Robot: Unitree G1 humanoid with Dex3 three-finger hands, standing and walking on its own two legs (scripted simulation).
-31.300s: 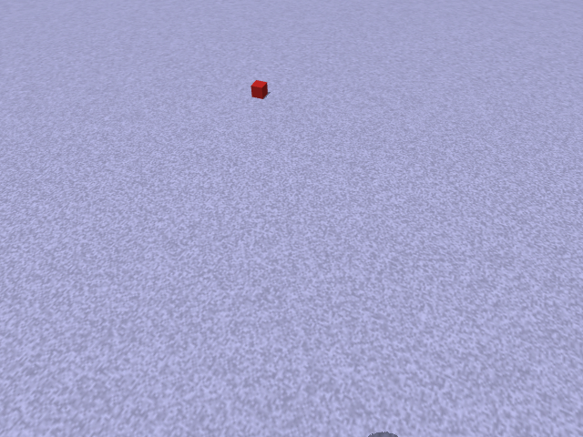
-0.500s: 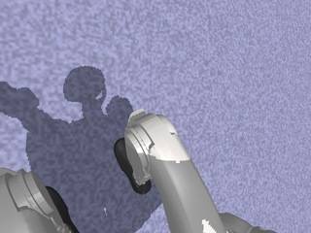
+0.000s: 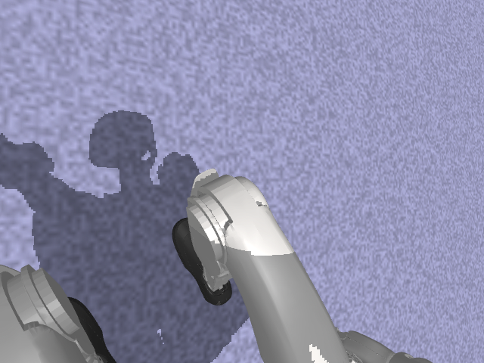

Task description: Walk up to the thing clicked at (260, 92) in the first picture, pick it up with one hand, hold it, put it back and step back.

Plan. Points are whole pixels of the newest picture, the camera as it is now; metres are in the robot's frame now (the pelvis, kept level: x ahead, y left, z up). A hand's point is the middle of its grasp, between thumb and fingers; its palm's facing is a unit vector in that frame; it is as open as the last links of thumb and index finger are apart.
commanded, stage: open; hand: left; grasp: from above
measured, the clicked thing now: out of the picture +0.46 +0.31 -0.28
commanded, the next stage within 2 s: withdraw in 0.72 s
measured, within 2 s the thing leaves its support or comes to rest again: rests again in 1.22 s
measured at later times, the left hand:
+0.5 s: hand out of the picture +0.46 +0.30 -0.25, palm faces +0.00 -0.48 -0.88, open 11.8 cm
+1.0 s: hand out of the picture +0.46 +0.30 -0.24, palm faces +0.03 -0.49 -0.87, open 12.4 cm
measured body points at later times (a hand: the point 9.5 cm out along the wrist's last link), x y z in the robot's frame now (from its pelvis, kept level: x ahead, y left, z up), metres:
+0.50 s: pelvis +0.00 +0.00 +0.00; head +0.31 +0.09 +0.31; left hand +0.46 +0.32 -0.20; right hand +0.00 -0.25 -0.05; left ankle +0.06 +0.13 -0.29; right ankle +0.13 -0.12 -0.29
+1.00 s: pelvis +0.00 +0.00 +0.00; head +0.31 +0.09 +0.31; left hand +0.46 +0.32 -0.19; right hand -0.01 -0.25 -0.05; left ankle +0.06 +0.13 -0.29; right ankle +0.13 -0.12 -0.29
